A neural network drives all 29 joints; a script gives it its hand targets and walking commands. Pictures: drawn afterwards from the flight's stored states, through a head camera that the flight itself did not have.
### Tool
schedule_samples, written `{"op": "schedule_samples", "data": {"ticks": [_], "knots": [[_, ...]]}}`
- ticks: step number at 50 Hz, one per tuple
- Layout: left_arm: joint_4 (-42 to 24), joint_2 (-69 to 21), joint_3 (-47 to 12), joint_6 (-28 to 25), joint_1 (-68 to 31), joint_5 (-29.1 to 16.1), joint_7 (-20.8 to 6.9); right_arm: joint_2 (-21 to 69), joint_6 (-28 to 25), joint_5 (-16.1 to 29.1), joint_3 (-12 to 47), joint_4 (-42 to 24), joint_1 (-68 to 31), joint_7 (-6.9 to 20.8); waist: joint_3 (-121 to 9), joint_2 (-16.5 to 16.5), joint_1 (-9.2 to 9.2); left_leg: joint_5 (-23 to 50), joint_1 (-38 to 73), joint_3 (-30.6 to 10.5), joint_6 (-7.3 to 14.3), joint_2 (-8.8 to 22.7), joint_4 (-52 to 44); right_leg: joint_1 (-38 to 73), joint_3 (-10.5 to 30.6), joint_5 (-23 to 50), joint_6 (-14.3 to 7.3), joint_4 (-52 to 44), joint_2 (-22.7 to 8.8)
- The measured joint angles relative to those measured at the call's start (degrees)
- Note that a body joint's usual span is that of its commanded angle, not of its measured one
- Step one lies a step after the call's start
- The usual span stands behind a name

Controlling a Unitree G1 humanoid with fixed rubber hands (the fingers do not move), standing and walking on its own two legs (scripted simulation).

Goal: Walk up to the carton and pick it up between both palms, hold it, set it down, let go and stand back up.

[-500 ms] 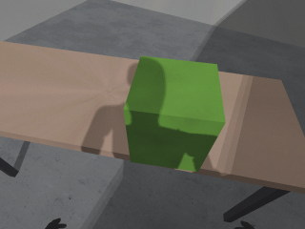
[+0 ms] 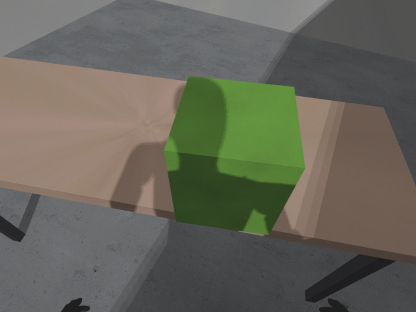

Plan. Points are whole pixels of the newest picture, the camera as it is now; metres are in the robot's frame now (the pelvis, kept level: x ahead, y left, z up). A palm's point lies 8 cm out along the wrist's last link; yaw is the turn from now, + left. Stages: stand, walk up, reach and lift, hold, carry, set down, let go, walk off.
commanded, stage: walk up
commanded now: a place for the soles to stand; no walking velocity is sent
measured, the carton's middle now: (230, 159) +0.40 -0.04 +0.05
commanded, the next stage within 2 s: none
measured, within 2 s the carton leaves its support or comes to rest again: neither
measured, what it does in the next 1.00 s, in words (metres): stands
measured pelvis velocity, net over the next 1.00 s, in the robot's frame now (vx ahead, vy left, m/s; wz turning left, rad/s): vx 0.00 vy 0.00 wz -0.01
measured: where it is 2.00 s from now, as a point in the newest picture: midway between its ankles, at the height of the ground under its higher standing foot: outside the picture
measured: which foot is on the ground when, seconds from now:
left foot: down 0.00-1.00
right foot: down 0.00-1.00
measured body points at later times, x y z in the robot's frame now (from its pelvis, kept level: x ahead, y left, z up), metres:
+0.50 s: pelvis +0.00 +0.00 +0.00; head +0.02 +0.00 +0.45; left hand +0.11 +0.29 -0.12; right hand +0.11 -0.28 -0.13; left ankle +0.01 +0.11 -0.73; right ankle +0.02 -0.12 -0.73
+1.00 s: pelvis +0.00 +0.00 +0.00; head +0.03 +0.00 +0.45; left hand +0.11 +0.29 -0.12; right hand +0.11 -0.28 -0.13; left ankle +0.01 +0.11 -0.73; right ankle +0.02 -0.12 -0.73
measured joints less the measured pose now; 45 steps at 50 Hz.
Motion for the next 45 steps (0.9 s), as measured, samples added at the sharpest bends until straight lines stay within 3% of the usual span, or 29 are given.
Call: {"op": "schedule_samples", "data": {"ticks": [45], "knots": [[0.0,0.6,0.0,0.0,0.2,0.0,0.0,-0.1,0.4,0.0,0.0,0.0,0.0,-0.1,0.0,-0.3,0.00,-0.2,0.0,0.6,0.0,0.0,0.0,-0.5,0.6,-0.3,-0.3,0.7,0.0]]}}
